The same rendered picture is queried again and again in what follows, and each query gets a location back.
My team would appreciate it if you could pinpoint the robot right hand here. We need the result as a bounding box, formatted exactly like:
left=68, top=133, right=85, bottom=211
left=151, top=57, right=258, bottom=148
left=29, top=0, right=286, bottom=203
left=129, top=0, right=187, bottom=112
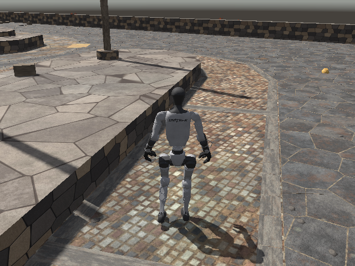
left=199, top=152, right=211, bottom=163

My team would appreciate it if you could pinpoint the robot left forearm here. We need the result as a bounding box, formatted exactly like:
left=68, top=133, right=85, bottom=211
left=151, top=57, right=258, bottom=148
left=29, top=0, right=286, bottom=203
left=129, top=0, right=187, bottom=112
left=145, top=133, right=156, bottom=152

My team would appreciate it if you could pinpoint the robot right forearm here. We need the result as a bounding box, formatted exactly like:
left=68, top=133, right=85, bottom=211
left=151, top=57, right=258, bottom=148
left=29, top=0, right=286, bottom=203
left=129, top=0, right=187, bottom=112
left=200, top=134, right=210, bottom=154

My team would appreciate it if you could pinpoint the robot right foot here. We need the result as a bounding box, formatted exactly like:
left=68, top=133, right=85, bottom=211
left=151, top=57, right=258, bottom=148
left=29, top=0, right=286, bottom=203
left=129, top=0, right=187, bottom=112
left=181, top=208, right=189, bottom=221

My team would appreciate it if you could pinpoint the robot left hand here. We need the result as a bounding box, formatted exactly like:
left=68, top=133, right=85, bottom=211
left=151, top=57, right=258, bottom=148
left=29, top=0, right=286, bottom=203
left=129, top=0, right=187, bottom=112
left=143, top=151, right=156, bottom=162

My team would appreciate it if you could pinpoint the left robot upper arm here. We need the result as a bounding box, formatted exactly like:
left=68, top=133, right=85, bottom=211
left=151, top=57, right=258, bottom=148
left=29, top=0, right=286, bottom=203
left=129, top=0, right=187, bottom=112
left=150, top=111, right=166, bottom=141

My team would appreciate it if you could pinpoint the robot torso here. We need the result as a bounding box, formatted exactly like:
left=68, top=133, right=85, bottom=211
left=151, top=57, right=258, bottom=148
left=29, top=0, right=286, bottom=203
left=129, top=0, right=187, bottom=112
left=165, top=109, right=191, bottom=166

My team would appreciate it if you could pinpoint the right robot upper arm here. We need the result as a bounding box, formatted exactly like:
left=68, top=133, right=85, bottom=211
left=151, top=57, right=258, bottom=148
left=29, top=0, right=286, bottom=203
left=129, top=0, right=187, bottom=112
left=190, top=111, right=205, bottom=142

